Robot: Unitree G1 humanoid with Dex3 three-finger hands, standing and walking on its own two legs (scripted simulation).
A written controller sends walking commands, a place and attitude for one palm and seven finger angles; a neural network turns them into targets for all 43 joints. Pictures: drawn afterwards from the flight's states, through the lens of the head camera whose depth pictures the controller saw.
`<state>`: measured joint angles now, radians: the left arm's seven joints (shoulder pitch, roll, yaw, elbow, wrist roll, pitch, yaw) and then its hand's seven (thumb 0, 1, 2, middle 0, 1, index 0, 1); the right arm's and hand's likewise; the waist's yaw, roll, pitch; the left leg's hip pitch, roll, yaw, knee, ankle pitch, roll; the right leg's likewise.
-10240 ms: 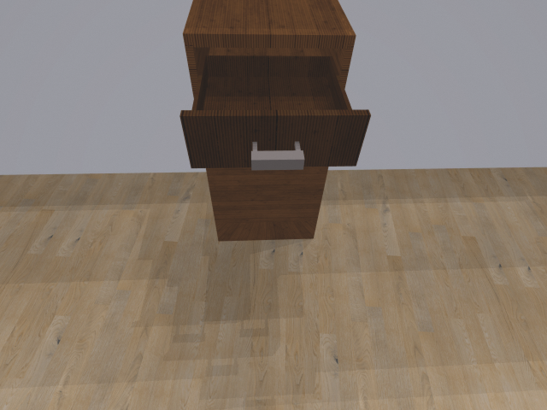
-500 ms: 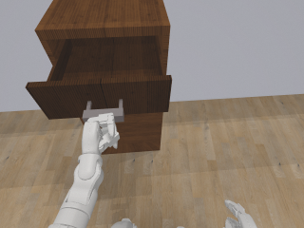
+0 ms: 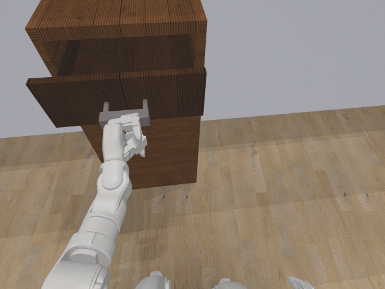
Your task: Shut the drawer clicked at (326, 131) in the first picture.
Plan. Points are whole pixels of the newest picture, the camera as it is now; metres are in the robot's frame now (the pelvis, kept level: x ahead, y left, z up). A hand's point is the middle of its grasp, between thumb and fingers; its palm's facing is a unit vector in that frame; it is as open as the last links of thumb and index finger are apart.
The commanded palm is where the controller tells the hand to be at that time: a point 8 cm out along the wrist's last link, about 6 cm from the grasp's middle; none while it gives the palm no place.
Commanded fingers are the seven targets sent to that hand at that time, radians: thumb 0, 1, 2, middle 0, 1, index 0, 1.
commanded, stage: push the drawer shut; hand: left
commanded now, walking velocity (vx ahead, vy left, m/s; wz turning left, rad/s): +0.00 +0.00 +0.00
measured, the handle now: (125, 111) +0.49 +0.15 +0.07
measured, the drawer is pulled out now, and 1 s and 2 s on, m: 0.16 0.03 0.00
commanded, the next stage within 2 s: pull the fist back off the drawer in 1.50 s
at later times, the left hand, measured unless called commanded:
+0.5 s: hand (144, 118) +0.47 +0.10 +0.07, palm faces +0.12 -0.99 -0.02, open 3.3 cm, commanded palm +0.45 +0.15 +0.07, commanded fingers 0.00 0.90 0.90 -1.40 -1.60 -1.40 -1.60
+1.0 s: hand (143, 97) +0.53 +0.11 +0.07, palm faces +0.12 -0.99 -0.03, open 3.3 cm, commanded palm +0.52 +0.16 +0.07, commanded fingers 0.00 0.90 0.90 -1.40 -1.60 -1.40 -1.60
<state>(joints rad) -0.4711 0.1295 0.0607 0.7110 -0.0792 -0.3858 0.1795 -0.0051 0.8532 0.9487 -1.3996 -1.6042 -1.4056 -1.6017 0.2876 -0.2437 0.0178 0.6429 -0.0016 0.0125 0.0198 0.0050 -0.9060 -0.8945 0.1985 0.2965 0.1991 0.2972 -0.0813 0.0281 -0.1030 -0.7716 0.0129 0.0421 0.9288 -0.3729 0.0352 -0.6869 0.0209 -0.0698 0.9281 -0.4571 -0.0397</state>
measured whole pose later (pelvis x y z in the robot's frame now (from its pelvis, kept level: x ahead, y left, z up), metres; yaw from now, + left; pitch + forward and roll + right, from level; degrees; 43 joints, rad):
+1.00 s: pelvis +0.00 +0.00 -0.02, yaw -1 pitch +20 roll -2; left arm -0.98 0.36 0.33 1.25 -0.01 -0.44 0.09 0.04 0.84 0.94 -1.40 -1.60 -1.40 -1.60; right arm 0.42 -0.27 0.02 0.66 -0.05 0.02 0.04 0.00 -0.91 -0.89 0.20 0.30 0.20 0.30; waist -0.20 0.04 -0.12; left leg -0.97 0.04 0.03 1.01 -0.40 0.03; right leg -0.88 0.05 -0.08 0.98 -0.47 -0.05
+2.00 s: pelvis -0.01 +0.02 -0.03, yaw -2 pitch +25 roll -5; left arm -1.17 0.46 0.35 1.33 0.04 -0.38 0.13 0.01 0.77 0.93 -1.40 -1.60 -1.40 -1.60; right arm 0.48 -0.27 0.05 0.67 -0.08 0.02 0.07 0.00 -0.91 -0.89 0.20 0.30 0.20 0.30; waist -0.27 0.05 -0.11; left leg -1.11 0.04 0.02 1.07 -0.39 0.06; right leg -1.00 0.05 -0.09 1.01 -0.44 -0.02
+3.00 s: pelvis +0.04 +0.00 +0.04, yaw +0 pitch +5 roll +0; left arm -0.11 0.26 0.11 0.22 -0.13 -0.13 0.00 0.02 0.90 0.90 -1.40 -1.60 -1.40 -1.60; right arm 0.21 -0.26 0.02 0.56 0.05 0.06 -0.03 0.01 -0.91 -0.89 0.20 0.30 0.20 0.30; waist -0.01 0.04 -0.08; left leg -0.41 0.01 0.04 0.66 -0.32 0.02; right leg -0.33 0.03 -0.05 0.63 -0.39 -0.04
